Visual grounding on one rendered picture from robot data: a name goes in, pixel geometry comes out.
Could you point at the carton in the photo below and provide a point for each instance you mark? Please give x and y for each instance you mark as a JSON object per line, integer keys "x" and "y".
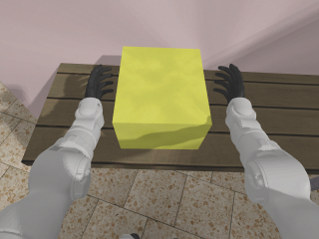
{"x": 161, "y": 99}

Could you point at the robot left upper arm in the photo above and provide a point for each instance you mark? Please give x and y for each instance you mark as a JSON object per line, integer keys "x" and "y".
{"x": 57, "y": 179}

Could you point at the robot left hand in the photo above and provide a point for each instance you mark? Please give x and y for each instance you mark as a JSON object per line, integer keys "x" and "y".
{"x": 94, "y": 85}

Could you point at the robot left forearm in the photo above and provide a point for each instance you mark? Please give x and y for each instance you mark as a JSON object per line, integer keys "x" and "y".
{"x": 83, "y": 136}

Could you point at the robot right hand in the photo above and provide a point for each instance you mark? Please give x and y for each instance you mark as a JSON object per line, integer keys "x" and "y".
{"x": 235, "y": 87}

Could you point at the robot right forearm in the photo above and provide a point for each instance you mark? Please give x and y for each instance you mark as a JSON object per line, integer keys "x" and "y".
{"x": 248, "y": 136}

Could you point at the robot right upper arm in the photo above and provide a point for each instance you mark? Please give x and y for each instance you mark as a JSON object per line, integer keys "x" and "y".
{"x": 281, "y": 186}

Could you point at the table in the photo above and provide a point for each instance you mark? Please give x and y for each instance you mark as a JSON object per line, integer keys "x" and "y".
{"x": 286, "y": 107}

